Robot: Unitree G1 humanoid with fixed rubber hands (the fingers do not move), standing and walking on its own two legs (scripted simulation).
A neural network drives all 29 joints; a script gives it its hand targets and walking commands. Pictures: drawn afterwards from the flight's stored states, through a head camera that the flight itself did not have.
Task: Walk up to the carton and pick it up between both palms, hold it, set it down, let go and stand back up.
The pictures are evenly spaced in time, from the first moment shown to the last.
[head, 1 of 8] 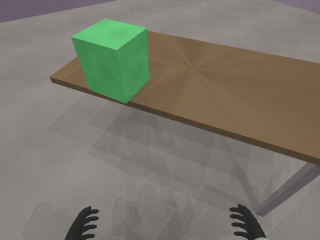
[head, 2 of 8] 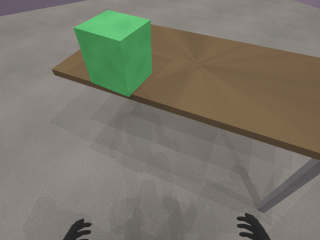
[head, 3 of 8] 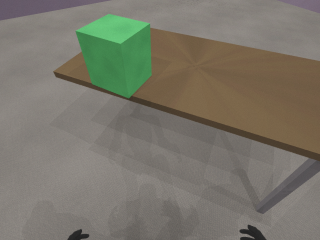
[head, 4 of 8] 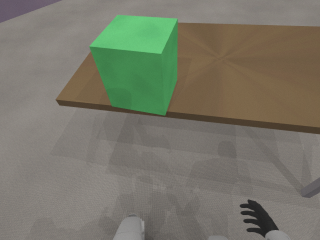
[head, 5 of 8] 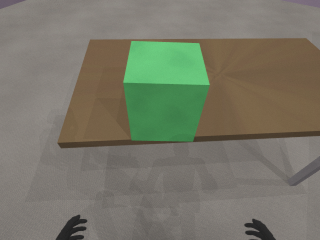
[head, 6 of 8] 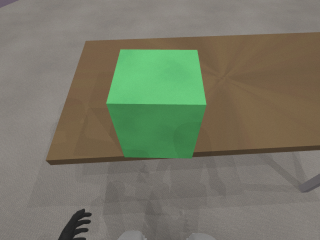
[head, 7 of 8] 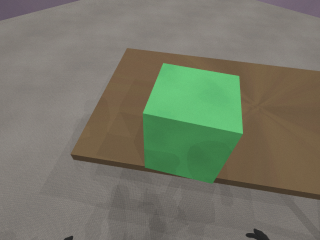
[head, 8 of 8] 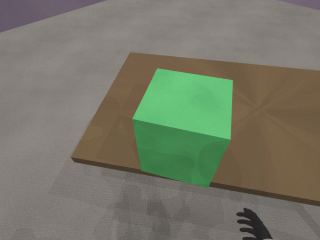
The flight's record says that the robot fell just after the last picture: no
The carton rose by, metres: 0.00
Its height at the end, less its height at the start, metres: +0.00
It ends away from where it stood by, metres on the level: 0.00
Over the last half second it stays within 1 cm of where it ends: yes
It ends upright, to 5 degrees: yes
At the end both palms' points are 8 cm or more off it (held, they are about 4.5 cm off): yes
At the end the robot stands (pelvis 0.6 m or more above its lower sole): yes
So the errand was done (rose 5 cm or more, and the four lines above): no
